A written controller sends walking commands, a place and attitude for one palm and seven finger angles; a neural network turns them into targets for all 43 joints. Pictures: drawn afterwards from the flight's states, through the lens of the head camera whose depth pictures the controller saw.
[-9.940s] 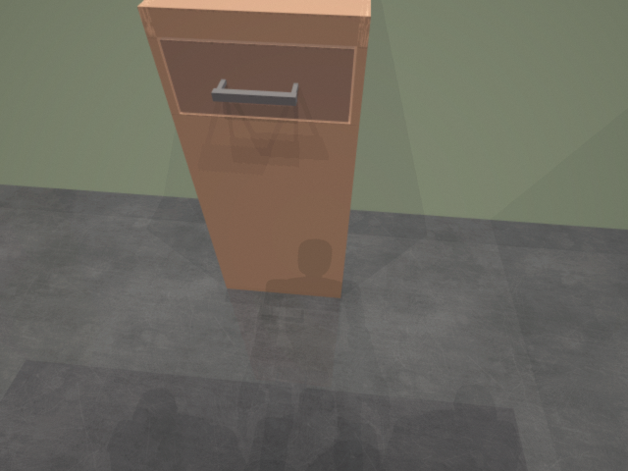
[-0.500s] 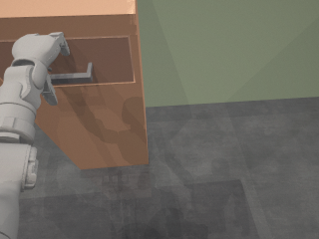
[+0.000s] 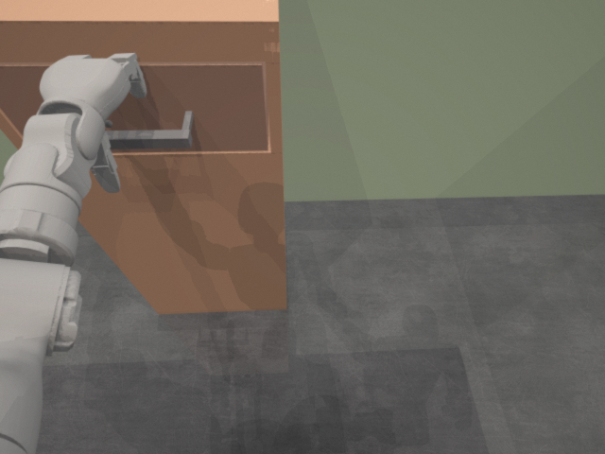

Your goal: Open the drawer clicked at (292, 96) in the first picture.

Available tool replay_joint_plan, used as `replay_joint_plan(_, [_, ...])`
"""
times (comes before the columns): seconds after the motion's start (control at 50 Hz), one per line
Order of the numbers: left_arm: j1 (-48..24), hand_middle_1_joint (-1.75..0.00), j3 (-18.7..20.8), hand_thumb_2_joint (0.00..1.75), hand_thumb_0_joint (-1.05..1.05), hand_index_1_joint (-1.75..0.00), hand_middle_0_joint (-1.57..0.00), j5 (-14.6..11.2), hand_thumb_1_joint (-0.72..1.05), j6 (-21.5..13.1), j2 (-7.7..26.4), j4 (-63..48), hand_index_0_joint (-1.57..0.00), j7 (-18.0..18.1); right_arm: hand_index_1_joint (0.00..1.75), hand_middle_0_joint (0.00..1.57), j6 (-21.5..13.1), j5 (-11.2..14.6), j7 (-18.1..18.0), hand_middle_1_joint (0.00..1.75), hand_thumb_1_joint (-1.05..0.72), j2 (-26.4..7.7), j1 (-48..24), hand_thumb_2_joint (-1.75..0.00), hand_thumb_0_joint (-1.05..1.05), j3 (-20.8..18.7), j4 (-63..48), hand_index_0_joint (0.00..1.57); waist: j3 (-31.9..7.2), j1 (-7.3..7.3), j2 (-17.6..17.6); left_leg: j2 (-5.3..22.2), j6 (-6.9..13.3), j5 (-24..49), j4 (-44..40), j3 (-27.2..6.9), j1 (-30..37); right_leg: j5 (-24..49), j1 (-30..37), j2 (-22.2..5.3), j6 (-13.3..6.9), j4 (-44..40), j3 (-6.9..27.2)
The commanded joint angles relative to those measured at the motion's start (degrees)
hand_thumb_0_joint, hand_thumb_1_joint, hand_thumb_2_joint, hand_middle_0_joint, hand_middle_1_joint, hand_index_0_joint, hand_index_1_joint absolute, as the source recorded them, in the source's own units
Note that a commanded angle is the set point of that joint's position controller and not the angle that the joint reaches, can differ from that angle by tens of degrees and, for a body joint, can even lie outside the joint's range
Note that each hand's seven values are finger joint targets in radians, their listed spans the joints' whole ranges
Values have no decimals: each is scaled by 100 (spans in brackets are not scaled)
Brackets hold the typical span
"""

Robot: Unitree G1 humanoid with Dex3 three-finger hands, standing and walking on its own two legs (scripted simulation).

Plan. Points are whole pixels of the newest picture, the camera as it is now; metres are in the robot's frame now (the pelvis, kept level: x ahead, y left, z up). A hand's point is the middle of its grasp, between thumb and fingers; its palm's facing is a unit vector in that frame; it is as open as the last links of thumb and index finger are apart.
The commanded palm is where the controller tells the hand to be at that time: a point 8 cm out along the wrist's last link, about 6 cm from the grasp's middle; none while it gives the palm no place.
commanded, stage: lower the fingers behind the handle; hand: left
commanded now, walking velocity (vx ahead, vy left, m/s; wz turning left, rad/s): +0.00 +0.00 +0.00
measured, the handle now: (133, 129) +0.56 +0.22 +0.09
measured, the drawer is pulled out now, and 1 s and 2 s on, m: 0.00 0.00 0.00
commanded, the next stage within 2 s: close the thumb around the handle in 1.70 s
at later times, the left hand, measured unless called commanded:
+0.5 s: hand (111, 128) +0.52 +0.23 +0.13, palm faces -0.08 +0.00 -1.00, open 13.7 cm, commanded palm +0.51 +0.23 +0.17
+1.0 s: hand (130, 144) +0.52 +0.22 +0.09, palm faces -0.03 -0.02 -1.00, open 13.6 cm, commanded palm +0.52 +0.23 +0.14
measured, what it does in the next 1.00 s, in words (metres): stands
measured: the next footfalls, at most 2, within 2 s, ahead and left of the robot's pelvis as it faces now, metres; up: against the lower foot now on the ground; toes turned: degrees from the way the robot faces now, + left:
none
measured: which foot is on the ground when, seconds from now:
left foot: down 0.00-1.00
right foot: down 0.00-1.00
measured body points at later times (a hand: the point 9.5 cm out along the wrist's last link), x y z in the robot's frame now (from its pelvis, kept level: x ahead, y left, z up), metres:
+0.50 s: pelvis +0.00 +0.00 +0.00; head +0.08 -0.01 +0.44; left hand +0.52 +0.23 +0.18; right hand -0.02 -0.28 -0.13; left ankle +0.01 +0.11 -0.72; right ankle -0.03 -0.13 -0.72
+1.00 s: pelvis -0.01 +0.00 -0.01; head +0.08 +0.01 +0.43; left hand +0.52 +0.22 +0.15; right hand -0.02 -0.27 -0.13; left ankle +0.01 +0.11 -0.72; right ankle -0.03 -0.13 -0.72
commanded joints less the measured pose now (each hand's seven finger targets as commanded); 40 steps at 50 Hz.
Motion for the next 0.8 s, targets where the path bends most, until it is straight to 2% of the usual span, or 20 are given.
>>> replay_joint_plan(0.0, [-3087,-120,510,30,0,-120,-30,-20,-50,2,1516,-1198,-30,265,30,20,-53,-25,-74,30,-90,-900,845,-90,0,-329,-254,20,-2508,-109,393,-140,119,2247,-40,-97,2306,1886,166,290,-179,-338,-39])
replay_joint_plan(0.04, [-2882,-120,702,30,0,-120,-30,-22,-50,8,1697,-1150,-30,239,30,20,-26,-38,-72,30,-90,-913,850,-90,0,-323,-277,20,-2571,-36,280,-148,132,2418,-8,-59,2214,2094,362,298,-180,-324,-27])
replay_joint_plan(0.08, [-2894,-120,519,30,0,-120,-30,-14,-50,49,1509,-1102,-30,213,30,20,0,-24,-59,30,-90,-899,862,-90,0,-314,-260,20,-2403,-71,299,-141,127,2365,-27,-56,2105,2104,307,302,-173,-334,-32])
replay_joint_plan(0.12, [-2594,-120,597,30,0,-120,-30,4,-50,101,1604,-869,-30,189,30,20,36,-3,-60,30,-90,-930,877,-90,0,-303,-242,20,-2129,-59,101,-142,132,2176,-68,-44,1886,2013,298,308,-167,-356,-43])
replay_joint_plan(0.16, [-2508,-120,586,30,0,-120,-30,-12,-50,91,1588,-834,-30,170,30,20,42,3,-64,30,-90,-936,884,-90,0,-301,-246,20,-2142,-55,34,-149,144,2084,-100,-6,1801,2025,392,290,-152,-387,-20])
replay_joint_plan(0.22, [-2481,-120,402,30,0,-120,-30,23,-50,136,1422,-613,-30,165,30,20,44,24,-78,30,-90,-944,912,-90,0,-299,-202,20,-1824,-165,-133,-138,154,1733,-134,12,1631,1759,215,279,-137,-450,-15])
replay_joint_plan(0.24, [-2448,-120,505,30,0,-120,-30,11,-50,98,1512,-629,-30,161,30,20,36,14,-85,30,-90,-961,956,-90,0,-306,-176,20,-1907,-148,-208,-144,172,1781,-119,41,1637,1843,307,265,-139,-471,6])
replay_joint_plan(0.26, [-2343,-120,731,30,0,-120,-30,83,-50,105,1865,-565,-30,181,30,20,44,20,-99,30,-90,-971,967,-90,0,-289,-191,20,-2013,-53,-95,-157,166,1761,-117,49,1547,1866,391,259,-142,-425,36])
replay_joint_plan(0.3, [-2501,-120,368,30,0,-120,-30,110,-50,128,1491,-482,-30,174,30,20,42,33,-104,30,-90,-950,950,-90,0,-280,-207,20,-1789,-194,-87,-147,150,1522,-129,43,1470,1630,158,257,-125,-438,10])
replay_joint_plan(0.4, [-2294,-120,452,30,0,-120,-30,180,-50,147,1554,-285,-30,224,30,20,19,28,-95,30,-90,-956,1018,-90,0,-282,-225,20,-1802,-171,-106,-141,153,1445,-58,39,1402,1509,42,272,-139,-373,6])
replay_joint_plan(0.42, [-2333,-120,310,30,0,-120,-30,173,-50,169,1404,-231,-30,219,30,20,7,29,-91,30,-90,-948,1018,-90,0,-272,-240,20,-1713,-216,-79,-146,153,1305,-74,46,1358,1388,-37,270,-129,-400,2])
replay_joint_plan(0.46, [-2471,-120,523,30,0,-120,-30,151,-50,55,1679,-456,-30,205,30,20,-12,20,-116,30,-90,-971,1059,-90,0,-289,-249,20,-1949,-201,-20,-142,169,1395,-11,41,1390,1535,85,259,-129,-347,48])
replay_joint_plan(0.48, [-2508,-120,512,30,0,-120,-30,136,-50,-39,1642,-648,-30,195,30,20,-22,9,-130,30,-90,-947,1062,-90,0,-296,-306,20,-2104,-184,-2,-165,176,1416,14,27,1441,1553,124,265,-129,-317,57])
replay_joint_plan(0.5, [-2739,-120,322,30,0,-120,-30,93,-50,-152,1407,-889,-30,191,30,20,-49,-5,-136,30,-90,-915,1047,-90,0,-315,-316,20,-2135,-263,138,-160,177,1422,43,10,1562,1521,15,270,-126,-319,60])
replay_joint_plan(0.52, [-2793,-120,475,30,0,-120,-30,65,-50,-280,1522,-1108,-30,224,30,20,-77,-18,-139,30,-90,-909,1065,-90,0,-347,-316,20,-2250,-226,294,-155,178,1448,78,-13,1697,1452,-53,282,-138,-312,71])
replay_joint_plan(0.56, [-2883,-120,700,30,0,-120,-30,27,-50,-452,1787,-1238,-30,334,30,20,-111,-43,-172,30,-90,-928,1114,-90,0,-357,-280,20,-2377,-259,275,-157,187,1547,149,-68,1725,1497,-107,305,-138,-258,72])
replay_joint_plan(0.6, [-3010,-120,760,30,0,-120,-30,37,-50,-528,1798,-1365,-30,530,30,20,-170,-68,-168,30,-90,-912,1136,-90,0,-358,-243,20,-2471,-242,443,-157,165,1621,201,-116,1761,1431,-251,326,-158,-166,36])
replay_joint_plan(0.68, [-2974,-120,968,30,0,-120,-30,166,-50,-322,1942,-1201,-30,950,30,20,-211,-133,-97,30,-90,-934,1201,-90,0,-374,-135,20,-2751,-187,713,-134,106,1977,341,-139,1857,1566,-402,359,-178,5,-52])
replay_joint_plan(0.74, [-2716,-120,874,30,0,-120,-30,201,-50,-14,1752,-914,-30,1022,30,20,-174,-149,-45,30,-90,-944,1234,-90,0,-370,-108,20,-2854,-180,505,-139,114,2282,396,-95,1745,1913,-192,368,-170,42,-75])
replay_joint_plan(0.78, [-2648,-120,821,30,0,-120,-30,222,-50,171,1726,-636,-30,1032,30,20,-120,-115,-40,30,-90,-964,1237,-90,0,-360,-75,20,-2528,-238,309,-127,116,2034,333,-80,1572,1771,-274,370,-142,-28,-94])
